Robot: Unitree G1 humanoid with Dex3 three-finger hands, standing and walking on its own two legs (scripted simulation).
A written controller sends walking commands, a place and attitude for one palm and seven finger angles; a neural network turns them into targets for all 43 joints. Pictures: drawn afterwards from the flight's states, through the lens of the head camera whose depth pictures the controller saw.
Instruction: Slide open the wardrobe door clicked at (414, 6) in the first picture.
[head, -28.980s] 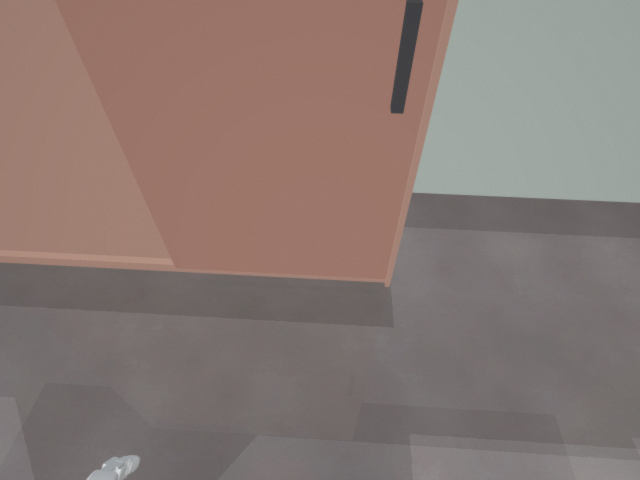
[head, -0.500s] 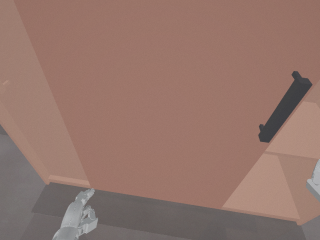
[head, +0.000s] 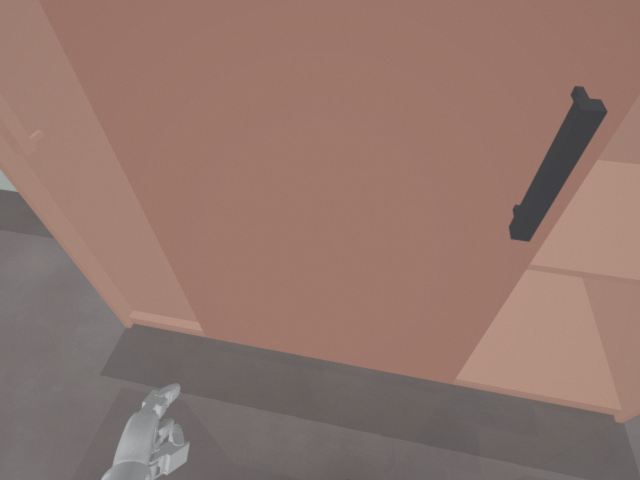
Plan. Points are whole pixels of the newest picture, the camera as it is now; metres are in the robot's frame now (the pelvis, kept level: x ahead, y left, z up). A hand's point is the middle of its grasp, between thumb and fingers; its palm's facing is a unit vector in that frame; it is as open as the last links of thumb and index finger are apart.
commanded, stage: step back with the hand held close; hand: right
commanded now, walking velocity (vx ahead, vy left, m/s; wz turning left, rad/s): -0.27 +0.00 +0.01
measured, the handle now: (546, 169) +0.51 -0.30 +0.13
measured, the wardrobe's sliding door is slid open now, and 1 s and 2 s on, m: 0.49 0.49 0.49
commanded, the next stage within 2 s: stop stepping back and stand still in 0.48 s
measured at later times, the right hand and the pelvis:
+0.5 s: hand out of the picture +0.07 -0.37 +0.18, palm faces +0.45 +0.82 -0.36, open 7.4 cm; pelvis -0.10 -0.10 -0.02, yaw +1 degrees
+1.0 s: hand out of the picture -0.05 -0.52 +0.18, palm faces +0.48 +0.81 -0.33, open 7.4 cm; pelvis -0.28 -0.25 -0.03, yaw +3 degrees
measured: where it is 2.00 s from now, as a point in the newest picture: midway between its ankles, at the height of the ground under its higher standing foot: outside the picture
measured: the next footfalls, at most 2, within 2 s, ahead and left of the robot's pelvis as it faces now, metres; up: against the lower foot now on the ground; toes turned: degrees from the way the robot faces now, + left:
left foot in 0.42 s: -0.06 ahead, +0.07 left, +0.00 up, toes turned +0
right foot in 0.54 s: +0.05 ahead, -0.19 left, +0.00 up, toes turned +0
